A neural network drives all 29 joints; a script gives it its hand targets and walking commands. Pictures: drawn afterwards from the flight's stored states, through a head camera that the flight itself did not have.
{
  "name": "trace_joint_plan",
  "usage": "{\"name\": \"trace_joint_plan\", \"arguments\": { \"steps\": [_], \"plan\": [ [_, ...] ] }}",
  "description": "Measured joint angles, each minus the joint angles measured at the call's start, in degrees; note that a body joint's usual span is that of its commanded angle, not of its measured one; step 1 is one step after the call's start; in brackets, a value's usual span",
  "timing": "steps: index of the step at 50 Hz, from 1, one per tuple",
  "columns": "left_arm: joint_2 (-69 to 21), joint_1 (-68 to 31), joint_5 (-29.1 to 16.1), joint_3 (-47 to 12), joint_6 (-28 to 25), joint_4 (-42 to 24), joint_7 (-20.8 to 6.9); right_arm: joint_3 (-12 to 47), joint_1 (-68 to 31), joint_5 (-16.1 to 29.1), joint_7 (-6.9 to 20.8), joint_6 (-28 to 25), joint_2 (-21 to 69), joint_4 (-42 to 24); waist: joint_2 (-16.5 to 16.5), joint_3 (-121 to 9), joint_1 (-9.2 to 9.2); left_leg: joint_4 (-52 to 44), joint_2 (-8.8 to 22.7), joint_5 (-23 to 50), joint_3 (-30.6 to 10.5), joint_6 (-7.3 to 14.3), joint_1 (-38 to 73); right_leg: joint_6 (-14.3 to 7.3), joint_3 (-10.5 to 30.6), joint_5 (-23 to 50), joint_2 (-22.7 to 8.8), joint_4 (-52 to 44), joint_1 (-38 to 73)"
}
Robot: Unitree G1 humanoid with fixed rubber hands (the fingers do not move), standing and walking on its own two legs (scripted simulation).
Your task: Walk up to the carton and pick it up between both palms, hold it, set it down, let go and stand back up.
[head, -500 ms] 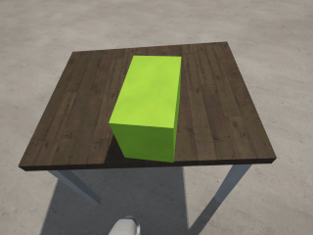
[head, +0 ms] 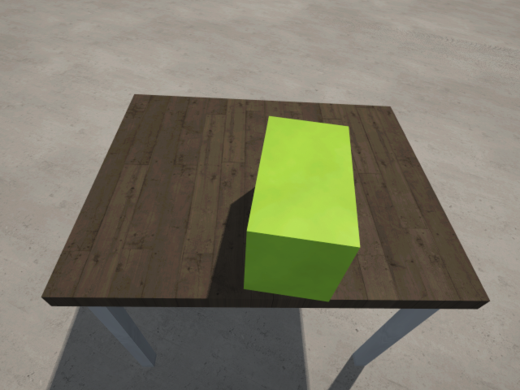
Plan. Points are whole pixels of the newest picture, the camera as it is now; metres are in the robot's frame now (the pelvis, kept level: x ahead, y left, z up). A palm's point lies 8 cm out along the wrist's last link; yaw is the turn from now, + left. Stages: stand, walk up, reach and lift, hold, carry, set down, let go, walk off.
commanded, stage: walk up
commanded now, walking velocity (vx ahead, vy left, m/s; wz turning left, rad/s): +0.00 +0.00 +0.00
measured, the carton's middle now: (297, 205) +0.45 -0.07 -0.01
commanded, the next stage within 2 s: none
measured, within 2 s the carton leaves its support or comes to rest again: neither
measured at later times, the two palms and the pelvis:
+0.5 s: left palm out of the picture -0.03 +0.16 -0.15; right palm out of the picture -0.02 -0.23 -0.15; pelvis +0.02 -0.03 +0.00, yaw +0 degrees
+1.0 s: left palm out of the picture -0.03 +0.15 -0.15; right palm out of the picture -0.02 -0.24 -0.15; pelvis +0.03 -0.04 +0.00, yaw +0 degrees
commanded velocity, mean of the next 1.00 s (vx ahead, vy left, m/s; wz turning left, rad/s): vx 0.00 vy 0.00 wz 0.00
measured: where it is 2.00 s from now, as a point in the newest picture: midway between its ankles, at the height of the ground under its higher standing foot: outside the picture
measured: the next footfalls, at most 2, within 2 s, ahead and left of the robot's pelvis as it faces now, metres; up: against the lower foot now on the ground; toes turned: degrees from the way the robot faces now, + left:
right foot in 0.10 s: +0.02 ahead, -0.12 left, +0.00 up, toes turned -2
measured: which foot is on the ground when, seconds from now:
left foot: down 0.00-1.00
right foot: up 0.00-0.08, down 0.10-1.00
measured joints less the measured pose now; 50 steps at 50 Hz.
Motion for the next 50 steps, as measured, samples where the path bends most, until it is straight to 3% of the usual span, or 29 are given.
{"name": "trace_joint_plan", "arguments": {
  "steps": [2, 5, 8, 12, 50],
  "plan": [
    [-0.40, 0.10, -0.09, -0.29, -0.45, 0.35, 0.21, 0.09, 0.12, -0.10, -0.01, 0.13, -0.09, 0.11, 0.49, 0.12, -0.30, 0.95, -0.61, -0.59, 0.38, 0.25, -0.40, -0.40, -0.25, 0.15, 0.19, -3.80, 1.21],
    [-1.05, 0.51, -0.13, -0.87, -1.45, 0.95, 0.45, 0.05, 0.24, 0.27, 0.27, 0.35, -0.23, 0.45, 0.78, 0.34, -0.39, 2.89, -1.39, -1.88, 1.18, 0.13, -0.84, -0.83, -0.29, 7.01, -0.06, -12.15, 4.30],
    [-2.32, 1.38, -0.04, -1.45, -2.28, 1.51, 0.39, -0.35, 0.65, 0.66, 0.69, 0.57, -0.90, 0.97, 2.86, -0.26, -1.06, 2.93, -0.50, -2.30, 0.49, -0.46, -0.23, -0.47, -0.98, 6.88, 0.86, -14.10, 5.91],
    [-2.83, 1.80, -0.38, -1.96, -3.44, 1.73, 0.36, -0.37, 0.73, 0.30, 0.91, 0.35, -0.46, 1.39, 2.69, -0.13, -1.63, 2.47, 0.30, -2.11, 0.07, -1.18, 0.08, -1.01, -1.33, 6.85, 1.73, -15.65, 6.80],
    [-3.58, 1.89, -0.52, -2.11, -4.54, 0.46, 0.67, -0.38, 2.07, 0.31, 0.02, 0.26, 0.76, 5.72, 2.28, 0.26, -1.32, 4.21, 2.85, -4.26, -0.85, -3.86, 0.74, -3.51, -1.93, 6.52, 4.36, -17.77, 9.18]
  ]
}}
